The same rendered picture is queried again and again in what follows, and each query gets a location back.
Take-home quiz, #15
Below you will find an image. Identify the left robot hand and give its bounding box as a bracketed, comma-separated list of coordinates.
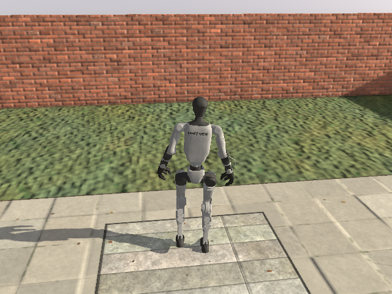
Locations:
[157, 166, 171, 180]

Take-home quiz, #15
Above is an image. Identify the right robot hand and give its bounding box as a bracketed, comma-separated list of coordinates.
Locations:
[220, 172, 235, 186]

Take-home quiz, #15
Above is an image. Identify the robot left upper arm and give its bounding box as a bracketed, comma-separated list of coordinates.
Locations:
[167, 122, 186, 155]

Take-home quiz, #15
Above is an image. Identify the robot left forearm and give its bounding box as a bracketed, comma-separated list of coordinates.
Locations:
[159, 145, 172, 168]

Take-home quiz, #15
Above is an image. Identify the robot left shin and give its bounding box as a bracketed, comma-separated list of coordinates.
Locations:
[176, 197, 184, 239]

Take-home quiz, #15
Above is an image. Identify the robot right upper arm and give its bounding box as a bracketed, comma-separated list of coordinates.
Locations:
[211, 124, 227, 159]

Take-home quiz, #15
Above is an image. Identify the left robot thigh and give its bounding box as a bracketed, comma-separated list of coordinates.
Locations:
[175, 170, 187, 208]

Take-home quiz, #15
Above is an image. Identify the robot right forearm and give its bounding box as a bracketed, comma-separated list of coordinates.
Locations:
[221, 150, 233, 174]

